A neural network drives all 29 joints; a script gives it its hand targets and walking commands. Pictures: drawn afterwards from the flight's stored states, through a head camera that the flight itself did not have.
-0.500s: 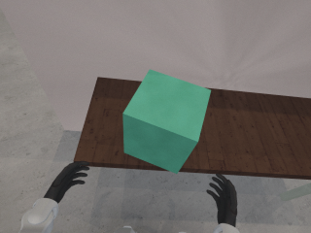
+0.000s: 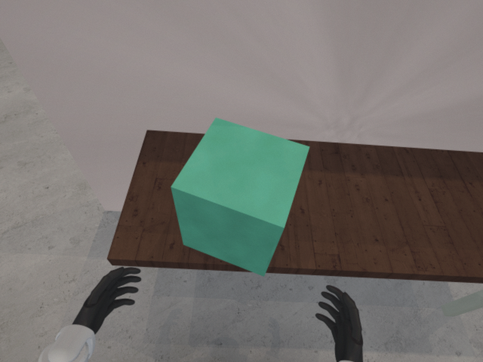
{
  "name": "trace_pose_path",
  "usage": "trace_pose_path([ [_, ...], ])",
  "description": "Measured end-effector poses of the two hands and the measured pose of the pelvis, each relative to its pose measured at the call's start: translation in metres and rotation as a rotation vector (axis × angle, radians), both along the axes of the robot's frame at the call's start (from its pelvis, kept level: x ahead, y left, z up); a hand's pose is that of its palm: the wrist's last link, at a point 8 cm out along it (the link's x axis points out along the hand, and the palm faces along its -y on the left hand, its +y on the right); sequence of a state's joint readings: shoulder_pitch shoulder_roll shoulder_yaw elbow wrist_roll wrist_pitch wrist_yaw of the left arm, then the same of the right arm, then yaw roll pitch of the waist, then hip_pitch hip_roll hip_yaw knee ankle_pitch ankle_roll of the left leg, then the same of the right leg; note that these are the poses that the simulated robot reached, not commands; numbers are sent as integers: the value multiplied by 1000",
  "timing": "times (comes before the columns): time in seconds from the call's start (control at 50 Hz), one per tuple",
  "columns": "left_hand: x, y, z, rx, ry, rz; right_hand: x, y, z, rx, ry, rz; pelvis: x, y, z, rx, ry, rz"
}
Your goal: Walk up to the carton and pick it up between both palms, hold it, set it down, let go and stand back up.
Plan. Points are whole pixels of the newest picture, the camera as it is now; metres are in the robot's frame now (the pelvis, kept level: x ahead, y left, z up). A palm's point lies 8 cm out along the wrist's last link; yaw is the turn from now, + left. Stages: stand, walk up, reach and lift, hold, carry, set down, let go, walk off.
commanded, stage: set down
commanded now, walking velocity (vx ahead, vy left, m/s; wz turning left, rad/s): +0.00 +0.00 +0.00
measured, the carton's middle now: (240, 200) +0.45 +0.00 -0.09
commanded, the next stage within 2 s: let go in 1.32 s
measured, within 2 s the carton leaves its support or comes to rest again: neither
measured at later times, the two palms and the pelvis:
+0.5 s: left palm (109, 330) +0.19 +0.22 -0.06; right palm (359, 354) +0.16 -0.19 -0.07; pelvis +0.00 -0.02 +0.00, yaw +0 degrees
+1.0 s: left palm (117, 336) +0.18 +0.21 -0.07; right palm (374, 360) +0.15 -0.22 -0.08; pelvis +0.00 -0.03 +0.01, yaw +0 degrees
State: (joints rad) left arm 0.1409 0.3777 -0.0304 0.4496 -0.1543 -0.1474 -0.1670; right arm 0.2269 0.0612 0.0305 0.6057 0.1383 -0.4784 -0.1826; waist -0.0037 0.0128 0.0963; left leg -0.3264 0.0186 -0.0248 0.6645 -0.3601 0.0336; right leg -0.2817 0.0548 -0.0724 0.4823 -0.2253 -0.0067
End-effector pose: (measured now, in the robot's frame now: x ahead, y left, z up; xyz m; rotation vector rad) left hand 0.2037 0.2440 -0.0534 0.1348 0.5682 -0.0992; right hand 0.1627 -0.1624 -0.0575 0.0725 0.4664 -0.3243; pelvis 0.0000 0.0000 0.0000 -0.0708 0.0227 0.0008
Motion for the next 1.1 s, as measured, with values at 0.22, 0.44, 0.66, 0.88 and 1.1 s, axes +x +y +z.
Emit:
trace_pose_path([
  [0.22,-8,-19,1,11,50,40,-3,-16,-6,2,64,61,-1,-18,3,25,-14,1],
  [0.44,-18,-25,-9,21,123,99,-7,-24,-14,-10,134,131,-1,-23,4,32,-13,1],
  [0.66,-19,-26,-14,28,164,149,-10,-29,-21,-16,189,181,2,-23,5,32,-7,1],
  [0.88,-23,-33,-19,32,220,194,-12,-41,-24,-26,224,221,3,-23,6,32,-1,2],
  [1.1,-30,-42,-20,43,247,207,-19,-58,-27,-34,258,237,-1,-29,7,40,-5,2],
])
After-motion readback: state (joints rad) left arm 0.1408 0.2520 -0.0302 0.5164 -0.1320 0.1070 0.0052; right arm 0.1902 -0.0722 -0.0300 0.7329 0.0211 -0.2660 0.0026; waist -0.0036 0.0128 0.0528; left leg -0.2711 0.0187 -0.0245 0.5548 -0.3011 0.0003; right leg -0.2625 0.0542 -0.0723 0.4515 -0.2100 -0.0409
